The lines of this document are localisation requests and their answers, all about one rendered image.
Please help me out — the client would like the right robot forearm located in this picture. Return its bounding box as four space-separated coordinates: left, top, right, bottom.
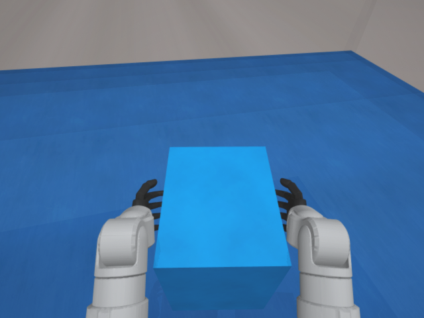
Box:
286 205 360 318

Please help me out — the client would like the carton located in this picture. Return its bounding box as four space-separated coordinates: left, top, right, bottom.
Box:
153 146 292 311

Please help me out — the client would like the left robot hand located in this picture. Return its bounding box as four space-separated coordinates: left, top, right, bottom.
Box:
132 179 164 231

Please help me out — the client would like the left robot forearm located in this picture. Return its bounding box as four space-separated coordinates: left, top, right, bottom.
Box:
86 205 155 318

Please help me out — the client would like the right robot hand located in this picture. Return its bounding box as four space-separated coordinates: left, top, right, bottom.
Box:
275 178 307 232

